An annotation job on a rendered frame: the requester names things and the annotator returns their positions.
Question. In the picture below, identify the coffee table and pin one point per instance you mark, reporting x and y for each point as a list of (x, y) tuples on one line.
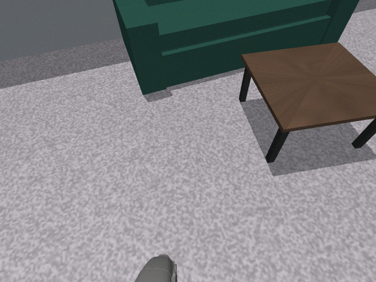
[(312, 86)]

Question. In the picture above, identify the sofa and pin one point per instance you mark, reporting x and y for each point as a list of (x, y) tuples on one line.
[(170, 42)]

